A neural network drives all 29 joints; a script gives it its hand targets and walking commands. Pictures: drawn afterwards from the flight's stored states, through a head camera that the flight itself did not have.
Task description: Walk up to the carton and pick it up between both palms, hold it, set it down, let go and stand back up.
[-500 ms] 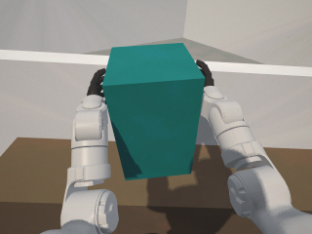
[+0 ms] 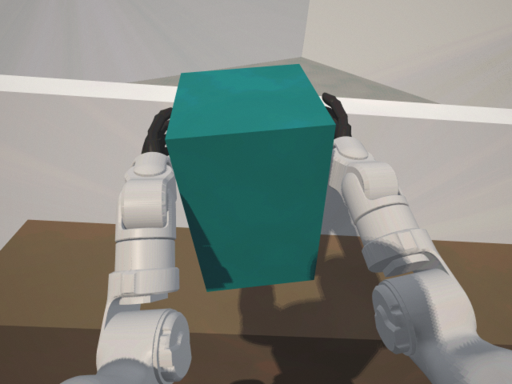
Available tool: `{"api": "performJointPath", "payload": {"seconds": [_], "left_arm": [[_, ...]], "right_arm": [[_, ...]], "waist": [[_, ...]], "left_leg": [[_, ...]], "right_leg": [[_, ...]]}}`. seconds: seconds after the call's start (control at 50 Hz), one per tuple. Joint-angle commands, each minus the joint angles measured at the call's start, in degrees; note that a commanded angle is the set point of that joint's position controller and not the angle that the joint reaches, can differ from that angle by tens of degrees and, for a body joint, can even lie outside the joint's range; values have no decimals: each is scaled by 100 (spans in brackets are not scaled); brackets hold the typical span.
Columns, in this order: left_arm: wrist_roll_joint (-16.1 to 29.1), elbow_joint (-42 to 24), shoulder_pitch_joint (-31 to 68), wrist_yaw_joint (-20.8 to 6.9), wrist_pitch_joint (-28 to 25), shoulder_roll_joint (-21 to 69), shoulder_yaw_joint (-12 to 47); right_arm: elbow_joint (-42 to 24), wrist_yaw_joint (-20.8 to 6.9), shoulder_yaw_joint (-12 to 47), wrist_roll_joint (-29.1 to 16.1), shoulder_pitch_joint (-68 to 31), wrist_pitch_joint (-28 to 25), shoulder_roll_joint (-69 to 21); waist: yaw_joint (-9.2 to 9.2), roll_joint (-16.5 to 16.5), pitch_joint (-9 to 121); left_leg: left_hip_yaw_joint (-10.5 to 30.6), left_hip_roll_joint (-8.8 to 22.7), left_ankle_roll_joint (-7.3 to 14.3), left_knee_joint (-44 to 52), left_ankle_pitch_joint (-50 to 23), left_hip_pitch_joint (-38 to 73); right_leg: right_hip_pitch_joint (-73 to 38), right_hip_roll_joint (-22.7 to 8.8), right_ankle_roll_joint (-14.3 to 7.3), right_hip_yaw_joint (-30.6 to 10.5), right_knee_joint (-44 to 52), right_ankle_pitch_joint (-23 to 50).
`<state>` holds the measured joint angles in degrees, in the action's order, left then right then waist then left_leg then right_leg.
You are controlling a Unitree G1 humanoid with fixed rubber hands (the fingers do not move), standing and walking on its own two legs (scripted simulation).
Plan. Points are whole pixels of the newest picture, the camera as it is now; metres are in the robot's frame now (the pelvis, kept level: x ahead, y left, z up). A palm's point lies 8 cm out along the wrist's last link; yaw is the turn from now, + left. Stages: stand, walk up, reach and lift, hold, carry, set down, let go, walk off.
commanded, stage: hold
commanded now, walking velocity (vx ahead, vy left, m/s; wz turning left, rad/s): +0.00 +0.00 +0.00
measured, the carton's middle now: (251, 182) +0.36 +0.00 +0.20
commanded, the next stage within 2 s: none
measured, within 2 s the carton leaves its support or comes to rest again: neither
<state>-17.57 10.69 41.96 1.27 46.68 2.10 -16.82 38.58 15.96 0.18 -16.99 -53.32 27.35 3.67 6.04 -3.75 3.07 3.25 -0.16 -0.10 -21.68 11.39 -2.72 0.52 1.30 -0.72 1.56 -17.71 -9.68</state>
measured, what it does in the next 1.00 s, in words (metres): stands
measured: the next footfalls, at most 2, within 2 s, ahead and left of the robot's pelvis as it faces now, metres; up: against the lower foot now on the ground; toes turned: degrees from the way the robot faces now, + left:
none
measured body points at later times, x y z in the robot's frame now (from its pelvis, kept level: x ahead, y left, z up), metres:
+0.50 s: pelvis +0.01 +0.00 +0.00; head -0.08 +0.04 +0.44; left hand +0.37 +0.14 +0.24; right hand +0.38 -0.13 +0.27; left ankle +0.01 +0.12 -0.75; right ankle +0.01 -0.11 -0.75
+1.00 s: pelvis -0.01 +0.00 +0.00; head -0.08 +0.03 +0.44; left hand +0.37 +0.14 +0.24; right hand +0.38 -0.13 +0.27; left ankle +0.01 +0.12 -0.75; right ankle +0.01 -0.11 -0.75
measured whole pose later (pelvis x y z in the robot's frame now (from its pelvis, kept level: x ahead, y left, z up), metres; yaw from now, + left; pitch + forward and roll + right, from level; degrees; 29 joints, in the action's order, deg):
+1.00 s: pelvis -0.01 +0.00 +0.00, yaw -1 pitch -7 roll -1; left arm -16.9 11.3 42.9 2.3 45.7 2.4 -17.5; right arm 39.7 16.0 1.4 -17.8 -54.6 26.6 4.7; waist 5.2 -2.9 3.7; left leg 2.7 0.1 -0.1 -21.7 10.8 -4.1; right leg 2.0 1.6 -0.7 0.9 -17.7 -8.9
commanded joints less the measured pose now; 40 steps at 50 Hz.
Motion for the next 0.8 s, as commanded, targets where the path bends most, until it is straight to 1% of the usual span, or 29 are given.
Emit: {"api": "performJointPath", "payload": {"seconds": [0.0, 0.04, 0.06, 0.1, 0.12, 0.16, 0.24, 0.26, 0.28, 0.3, 0.32, 0.34, 0.36, 0.38, 0.4, 0.42, 0.44, 0.46, 0.48, 0.5, 0.56, 0.58, 0.62, 0.66, 0.68, 0.72, 0.74, 0.76, 0.78], "left_arm": [[1051, -604, 4984, -628, -529, 3556, 2831], [987, -661, 4879, -621, -530, 3432, 2727], [972, -691, 4819, -627, -522, 3371, 2655], [937, -642, 4754, -669, -476, 3359, 2620], [878, -536, 4689, -697, -439, 3248, 2474], [893, -477, 4614, -751, -417, 3227, 2430], [1025, -944, 4777, -758, -481, 3343, 2648], [1116, -1088, 4716, -726, -464, 3540, 2885], [1113, -1130, 4743, -704, -457, 3452, 2900], [1023, -1007, 4514, -716, -403, 3405, 2800], [1082, -1319, 4550, -710, -396, 3448, 2973], [940, -1072, 4437, -730, -340, 3257, 2788], [960, -1225, 4536, -749, -355, 3275, 2834], [961, -1131, 4450, -762, -319, 3382, 2889], [863, -1008, 4455, -787, -295, 3248, 2726], [849, -936, 4519, -821, -283, 3285, 2738], [726, -589, 4443, -864, -253, 3245, 2546], [784, -621, 4491, -895, -275, 3365, 2645], [888, -686, 4580, -891, -314, 3465, 2747], [904, -761, 4816, -867, -371, 3481, 2786], [1098, -1122, 5001, -732, -467, 3637, 3069], [1027, -912, 4855, -712, -426, 3649, 2974], [848, -546, 4699, -717, -372, 3445, 2694], [915, -743, 4629, -719, -353, 3503, 2769], [833, -325, 4702, -757, -328, 3381, 2540], [843, -290, 4742, -802, -361, 3440, 2466], [893, -270, 4855, -811, -397, 3468, 2474], [810, -181, 4880, -802, -401, 3452, 2416], [824, -14, 4871, -798, -420, 3513, 2403]], "right_arm": [[-1732, -459, 1752, -656, -4271, -165, -4227], [-1681, -457, 1793, -672, -4163, -155, -4247], [-1756, -446, 1917, -752, -4198, -160, -4273], [-1613, -406, 1849, -731, -3991, -83, -4144], [-1442, -402, 1811, -717, -3922, -26, -4085], [-1687, -378, 1864, -738, -4062, -49, -4162], [-2274, -309, 2073, -919, -4234, -124, -4332], [-2519, -300, 2109, -974, -4238, -158, -4235], [-2344, -285, 2059, -934, -4088, -105, -4154], [-2405, -276, 2093, -948, -4041, -88, -4069], [-2411, -265, 2115, -997, -3897, -80, -4078], [-2298, -252, 2087, -944, -3771, -27, -4044], [-2215, -259, 2071, -885, -3760, -15, -4070], [-2203, -273, 2013, -879, -3727, -1, -4031], [-1899, -291, 1967, -824, -3660, 68, -4009], [-1896, -320, 1922, -782, -3749, 56, -3962], [-1738, -343, 1802, -695, -3806, 77, -3926], [-1775, -376, 1719, -641, -3897, 35, -3937], [-1960, -396, 1745, -646, -4030, -19, -3998], [-1764, -418, 1683, -616, -4047, -21, -4046], [-1978, -454, 1852, -771, -4099, -74, -4137], [-2002, -439, 1877, -794, -4179, -76, -4092], [-1795, -432, 1855, -739, -4191, -56, -4004], [-1609, -458, 1829, -728, -3945, -38, -3965], [-1488, -469, 1691, -631, -4102, -26, -3935], [-1492, -499, 1620, -566, -4200, -67, -4023], [-1440, -500, 1570, -539, -4204, -73, -4063], [-1465, -518, 1581, -565, -4374, -112, -4054], [-1511, -537, 1543, -550, -4473, -143, -4086]], "waist": [[89, 676, 1951], [33, 555, 1948], [-69, 491, 2043], [35, 535, 1891], [29, 438, 1702], [-20, 337, 1832], [5, 463, 2365], [115, 655, 2485], [192, 660, 2294], [88, 643, 2122], [199, 734, 2317], [143, 647, 1940], [157, 604, 1968], [167, 708, 1718], [135, 572, 1390], [133, 614, 1388], [64, 566, 1121], [119, 610, 1254], [137, 629, 1393], [161, 721, 1419], [161, 808, 2001], [131, 844, 1931], [-12, 698, 1610], [89, 645, 1633], [1, 467, 1349], [-21, 475, 1451], [45, 467, 1493], [-65, 536, 1525], [-57, 523, 1572]], "left_leg": [[-184, -227, -221, 288, -1155, 252], [-196, -244, -207, 254, -1359, 311], [-209, -260, -186, 228, -1438, 329], [-199, -267, -209, 259, -1361, 379], [-226, -256, -176, 303, -1274, 362], [-240, -308, -137, 303, -1258, 308], [-207, -338, -188, 83, -1762, 504], [-169, -316, -284, -17, -2032, 613], [-146, -311, -317, -23, -2049, 675], [-188, -318, -340, -22, -2079, 650], [-170, -321, -385, -45, -2182, 711], [-183, -349, -329, 6, -1995, 672], [-167, -315, -331, 115, -1762, 609], [-192, -293, -350, 163, -1680, 543], [-199, -270, -286, 267, -1528, 430], [-176, -244, -272, 326, -1348, 324], [-223, -255, -220, 433, -1009, 214], [-209, -227, -235, 480, -954, 170], [-224, -204, -240, 450, -987, 175], [-204, -195, -270, 457, -1044, 138], [-154, -192, -358, 233, -1681, 475], [-152, -214, -360, 208, -1749, 421], [-194, -221, -269, 263, -1471, 358], [-183, -164, -266, 347, -1387, 372], [-227, -165, -207, 468, -968, 179], [-249, -176, -140, 538, -736, 63], [-273, -179, -133, 559, -687, 38], [-245, -165, -128, 558, -707, 23], [-249, -162, -108, 591, -547, -27]], "right_leg": [[-414, 263, 480, 129, 106, 1116], [-479, 254, 504, 133, 110, 1320], [-592, 270, 544, 120, 90, 1456], [-597, 253, 529, 100, 101, 1452], [-577, 249, 553, 108, 126, 1390], [-647, 240, 603, 89, 146, 1506], [-845, 250, 640, 96, 1, 2105], [-855, 284, 585, 103, -18, 2306], [-750, 296, 588, 135, 2, 2284], [-707, 294, 586, 126, 38, 2285], [-814, 302, 568, 137, 7, 2313], [-791, 253, 600, 126, 63, 2287], [-706, 267, 595, 165, 56, 2016], [-623, 264, 555, 154, 99, 1839], [-619, 255, 560, 145, 138, 1643], [-599, 210, 543, 147, 149, 1457], [-513, 193, 528, 137, 224, 1118], [-505, 208, 494, 143, 225, 994], [-502, 247, 465, 144, 217, 957], [-494, 251, 434, 149, 186, 920], [-512, 323, 437, 161, 83, 1398], [-547, 297, 437, 137, 112, 1426], [-475, 251, 459, 101, 183, 1165], [-501, 297, 438, 134, 141, 1101], [-440, 271, 433, 150, 229, 757], [-389, 253, 437, 108, 238, 598], [-411, 252, 428, 100, 229, 622], [-447, 261, 408, 135, 211, 590], [-423, 277, 408, 136, 230, 458]]}}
